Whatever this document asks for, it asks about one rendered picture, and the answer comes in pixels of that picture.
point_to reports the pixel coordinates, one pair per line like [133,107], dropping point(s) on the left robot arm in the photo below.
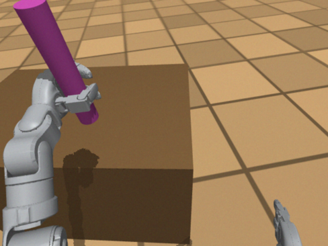
[28,164]

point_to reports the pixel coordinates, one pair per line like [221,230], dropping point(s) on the right robot hand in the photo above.
[285,231]

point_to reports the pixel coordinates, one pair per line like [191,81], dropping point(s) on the can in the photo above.
[42,27]

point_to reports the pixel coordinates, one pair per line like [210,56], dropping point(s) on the left robot hand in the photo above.
[47,91]

